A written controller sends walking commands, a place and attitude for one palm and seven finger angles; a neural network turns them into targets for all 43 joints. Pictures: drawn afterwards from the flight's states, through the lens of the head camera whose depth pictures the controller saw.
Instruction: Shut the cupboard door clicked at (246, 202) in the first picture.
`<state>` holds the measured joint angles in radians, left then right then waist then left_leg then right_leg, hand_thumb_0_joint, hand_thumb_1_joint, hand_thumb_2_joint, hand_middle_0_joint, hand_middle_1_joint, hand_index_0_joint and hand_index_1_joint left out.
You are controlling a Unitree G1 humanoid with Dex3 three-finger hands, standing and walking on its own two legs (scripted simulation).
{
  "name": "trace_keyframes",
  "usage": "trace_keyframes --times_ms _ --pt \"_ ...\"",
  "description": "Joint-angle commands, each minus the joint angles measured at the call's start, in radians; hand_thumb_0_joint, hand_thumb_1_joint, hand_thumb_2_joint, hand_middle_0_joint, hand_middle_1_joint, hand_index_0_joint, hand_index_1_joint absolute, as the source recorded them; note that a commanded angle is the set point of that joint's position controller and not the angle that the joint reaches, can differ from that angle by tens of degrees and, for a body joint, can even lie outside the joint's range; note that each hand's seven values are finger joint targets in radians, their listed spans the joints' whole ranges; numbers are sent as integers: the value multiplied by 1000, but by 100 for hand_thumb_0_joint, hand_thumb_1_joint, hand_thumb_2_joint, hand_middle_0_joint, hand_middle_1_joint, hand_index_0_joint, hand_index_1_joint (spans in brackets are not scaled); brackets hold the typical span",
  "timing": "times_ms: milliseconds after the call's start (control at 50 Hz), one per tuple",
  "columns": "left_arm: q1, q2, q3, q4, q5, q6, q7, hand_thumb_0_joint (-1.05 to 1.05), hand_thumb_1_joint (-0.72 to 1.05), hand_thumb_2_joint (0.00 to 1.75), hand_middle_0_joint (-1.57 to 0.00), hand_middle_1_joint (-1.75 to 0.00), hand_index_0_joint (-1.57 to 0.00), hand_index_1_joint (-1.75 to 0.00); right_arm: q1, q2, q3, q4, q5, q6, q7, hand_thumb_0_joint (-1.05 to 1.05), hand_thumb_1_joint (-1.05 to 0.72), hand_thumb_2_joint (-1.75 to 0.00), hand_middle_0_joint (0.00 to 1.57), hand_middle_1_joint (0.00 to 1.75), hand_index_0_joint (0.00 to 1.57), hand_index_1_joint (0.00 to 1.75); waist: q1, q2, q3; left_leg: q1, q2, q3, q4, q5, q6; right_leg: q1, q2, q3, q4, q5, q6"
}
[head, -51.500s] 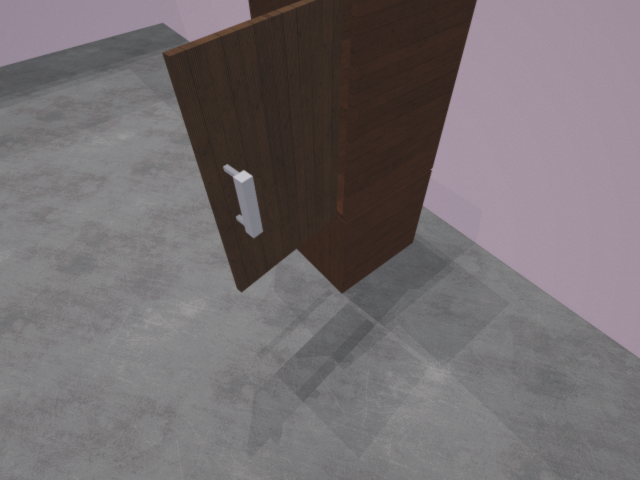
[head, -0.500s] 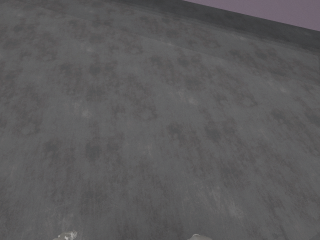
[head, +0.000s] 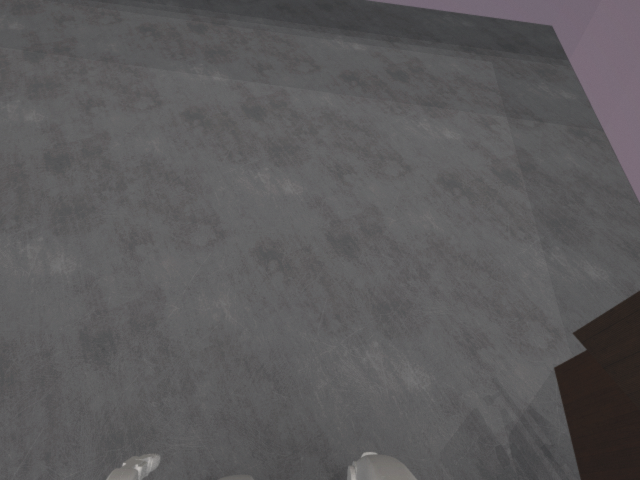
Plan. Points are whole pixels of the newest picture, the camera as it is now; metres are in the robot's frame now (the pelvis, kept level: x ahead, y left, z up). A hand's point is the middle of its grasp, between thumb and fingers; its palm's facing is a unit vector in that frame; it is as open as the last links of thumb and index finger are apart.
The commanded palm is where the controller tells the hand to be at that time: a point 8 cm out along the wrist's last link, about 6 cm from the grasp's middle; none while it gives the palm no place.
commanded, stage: turn to face it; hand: left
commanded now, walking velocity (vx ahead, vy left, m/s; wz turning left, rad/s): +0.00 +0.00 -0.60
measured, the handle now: out of the picture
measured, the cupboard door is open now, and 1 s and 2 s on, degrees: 33 33 33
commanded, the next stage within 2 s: take the last steps up to it in 1.72 s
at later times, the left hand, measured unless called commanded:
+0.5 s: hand (215, 466) +0.15 +0.14 -0.16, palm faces -0.26 -0.94 -0.24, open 7.4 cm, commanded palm none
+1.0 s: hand (280, 398) +0.24 +0.07 -0.15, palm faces -0.55 -0.78 -0.29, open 7.4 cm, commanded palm none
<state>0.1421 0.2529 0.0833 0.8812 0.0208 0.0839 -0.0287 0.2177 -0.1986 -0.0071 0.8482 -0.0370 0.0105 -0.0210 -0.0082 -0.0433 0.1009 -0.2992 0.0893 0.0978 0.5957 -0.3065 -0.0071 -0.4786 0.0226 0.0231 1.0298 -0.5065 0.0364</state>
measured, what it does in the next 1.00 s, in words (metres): steps on the spot, turning right: right foot, then left foot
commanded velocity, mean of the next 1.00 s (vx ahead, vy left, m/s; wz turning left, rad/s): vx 0.00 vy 0.00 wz -0.60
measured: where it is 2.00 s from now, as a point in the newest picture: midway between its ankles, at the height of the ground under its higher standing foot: outside the picture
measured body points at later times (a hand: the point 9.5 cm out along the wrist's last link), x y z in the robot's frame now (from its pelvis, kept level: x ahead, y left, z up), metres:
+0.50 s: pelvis +0.01 -0.03 +0.00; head +0.06 -0.04 +0.45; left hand +0.16 +0.19 -0.14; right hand +0.04 -0.31 -0.13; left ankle +0.05 +0.10 -0.69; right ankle -0.02 -0.13 -0.73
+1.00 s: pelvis +0.02 -0.04 -0.01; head +0.04 -0.09 +0.43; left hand +0.27 +0.11 -0.13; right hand -0.10 -0.29 -0.16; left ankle +0.07 +0.10 -0.71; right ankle -0.05 -0.13 -0.73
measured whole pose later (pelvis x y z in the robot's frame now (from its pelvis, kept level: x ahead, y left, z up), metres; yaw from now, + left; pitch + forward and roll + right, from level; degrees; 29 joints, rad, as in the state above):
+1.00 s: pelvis +0.02 -0.04 -0.01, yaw -35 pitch +0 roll -1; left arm 0.12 0.24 0.07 0.86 0.02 0.03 -0.03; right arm 0.23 -0.28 -0.05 0.89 -0.02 0.06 -0.01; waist -0.02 0.07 0.10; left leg -0.36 0.17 0.11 0.90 -0.52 -0.07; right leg -0.31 0.00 -0.06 0.65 -0.34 -0.02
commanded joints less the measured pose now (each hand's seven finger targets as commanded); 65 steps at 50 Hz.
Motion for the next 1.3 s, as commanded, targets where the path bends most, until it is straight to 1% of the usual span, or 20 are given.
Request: trace_keyframes --times_ms 0,100,160,200,240,320,460,520,560,580,680,880,900,920,940,980,1040,1220,1240,1280 --pt "-48 56 14 -112 -5 -24 -17 0 90 90 -20 -30 -20 -30 33 -218 -65 -51 -1 -13 -25 0 -90 -90 20 30 20 30 -17 241 -139 201 251 -109 -198 554 139 -42 -50 -55 10 0 17" --pt "-59 38 9 -116 -3 -31 -19 0 90 90 -20 -30 -20 -30 57 -238 -82 -22 2 -2 -14 0 -90 -90 20 30 20 30 -35 281 -143 194 268 -41 -158 492 121 87 -23 -122 -245 44 -4" --pt "51 71 18 -82 -1 -45 -13 0 90 90 -20 -30 -20 -30 15 -248 -91 -28 13 5 -6 0 -90 -90 20 30 20 30 29 203 -175 110 231 31 7 366 42 306 -10 -136 -555 298 -30" --pt "173 248 50 -42 9 -67 13 0 90 90 -20 -30 -20 -30 -51 -123 -65 -96 25 8 6 0 -90 -90 20 30 20 30 93 -243 -170 -319 4 93 415 -331 -67 553 -376 349 -676 797 -190" --pt "143 234 50 -48 1 -62 37 0 90 90 -20 -30 -20 -30 -91 -138 -64 -99 27 25 -15 0 -90 -90 20 30 20 30 71 -265 -149 -381 15 -103 608 -299 -62 442 -372 387 -690 736 -267" --pt "8 157 25 -96 3 -61 41 0 90 90 -20 -30 -20 -30 -38 -140 -62 -47 20 26 -1 0 -90 -90 20 30 20 30 4 -111 -156 -257 15 -83 516 -116 -79 337 -252 199 -649 665 -221" --pt "46 185 38 -81 9 -56 33 0 90 90 -20 -30 -20 -30 -65 -120 -59 -74 29 16 -1 0 -90 -90 20 30 20 30 26 -119 -149 -143 -51 -66 196 -125 -67 305 -232 305 -628 635 -227" --pt "-6 170 36 -87 -1 -48 32 0 90 90 -20 -30 -20 -30 41 -130 -58 -45 32 1 -10 0 -90 -90 20 30 20 30 -34 -96 -173 75 -57 -69 -110 59 -55 197 -177 299 -538 585 -151" --pt "46 68 15 -113 -15 -41 18 0 90 90 -20 -30 -20 -30 80 -288 -81 -49 10 -15 -16 0 -90 -90 20 30 20 30 -27 348 -202 286 315 -420 -293 273 91 -79 46 61 -216 -2 -31" --pt "29 95 12 -128 -3 -48 14 0 90 90 -20 -30 -20 -30 92 -300 -78 -67 10 -7 -17 0 -90 -90 20 30 20 30 -38 285 -178 208 404 -457 -271 358 171 -68 10 25 -25 -122 -20" --pt "-2 74 21 -94 -3 -33 -11 0 90 90 -20 -30 -20 -30 8 -213 -59 -77 3 -15 -28 0 -90 -90 20 30 20 30 -4 215 -155 238 254 -143 -188 647 146 -96 -52 -24 116 2 21" --pt "27 75 13 -85 -1 -43 -17 0 90 90 -20 -30 -20 -30 6 -257 -90 -34 10 7 -3 0 -90 -90 20 30 20 30 18 243 -158 108 239 28 -28 374 53 263 -8 -146 -486 246 -22" --pt "100 124 25 -63 3 -53 -10 0 90 90 -20 -30 -20 -30 -2 -235 -89 -43 17 7 3 0 -90 -90 20 30 20 30 56 127 -191 6 195 57 112 259 3 418 -65 -67 -613 368 -51" --pt "159 239 45 -44 11 -69 6 0 90 90 -20 -30 -20 -30 -31 -151 -68 -87 25 8 7 0 -90 -90 20 30 20 30 88 -214 -197 -266 48 119 345 -221 -61 582 -323 282 -680 670 -154" --pt "201 277 44 -31 -6 -67 19 0 90 90 -20 -30 -20 -30 -84 -157 -60 -116 26 19 1 0 -90 -90 20 30 20 30 112 -207 -182 -322 6 -14 514 -370 -67 483 -432 373 -673 839 -247" --pt "100 228 44 -56 -1 -60 42 0 90 90 -20 -30 -20 -30 -91 -169 -62 -97 26 23 -14 0 -90 -90 20 30 20 30 68 -253 -146 -383 30 -107 614 -272 -67 428 -368 382 -687 673 -272" --pt "5 173 23 -87 2 -61 40 0 90 90 -20 -30 -20 -30 -46 -157 -59 -55 21 23 -1 0 -90 -90 20 30 20 30 11 -146 -143 -261 21 -79 513 -145 -81 325 -259 208 -641 704 -225" --pt "-7 185 35 -79 0 -51 34 0 90 90 -20 -30 -20 -30 35 -132 -54 -46 31 5 -7 0 -90 -90 20 30 20 30 -17 -105 -183 3 -58 -53 -22 10 -66 244 -199 295 -557 626 -175" --pt "-20 163 29 -82 -7 -47 31 0 90 90 -20 -30 -20 -30 74 -150 -57 -32 29 -4 -10 0 -90 -90 20 30 20 30 -39 -60 -191 129 -36 -66 -160 107 -56 161 -149 263 -507 552 -127" --pt "26 79 8 -103 -14 -45 17 0 90 90 -20 -30 -20 -30 108 -294 -81 -44 11 -10 -12 0 -90 -90 20 30 20 30 -35 347 -200 236 346 -423 -297 304 119 -52 39 19 -136 -75 -24"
